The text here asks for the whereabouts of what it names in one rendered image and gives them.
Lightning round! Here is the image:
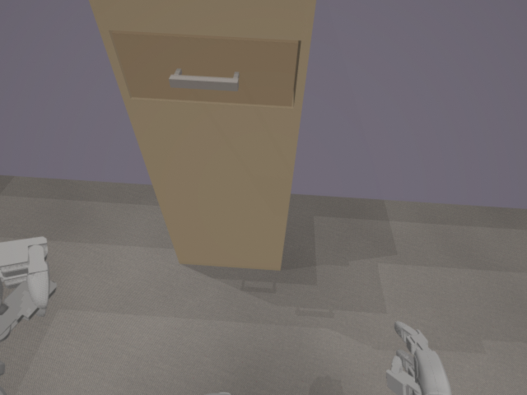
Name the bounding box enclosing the left robot hand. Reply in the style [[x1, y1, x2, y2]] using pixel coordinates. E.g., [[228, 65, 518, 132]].
[[0, 236, 57, 342]]

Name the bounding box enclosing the right robot hand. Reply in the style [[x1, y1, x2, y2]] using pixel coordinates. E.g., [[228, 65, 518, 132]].
[[386, 321, 452, 395]]

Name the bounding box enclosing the drawer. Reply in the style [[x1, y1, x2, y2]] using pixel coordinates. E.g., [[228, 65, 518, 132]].
[[112, 30, 298, 106]]

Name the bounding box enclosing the cabinet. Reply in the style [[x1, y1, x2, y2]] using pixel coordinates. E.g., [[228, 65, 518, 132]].
[[89, 0, 316, 271]]

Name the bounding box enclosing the handle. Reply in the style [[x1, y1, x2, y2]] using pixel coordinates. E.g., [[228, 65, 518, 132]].
[[169, 68, 240, 91]]

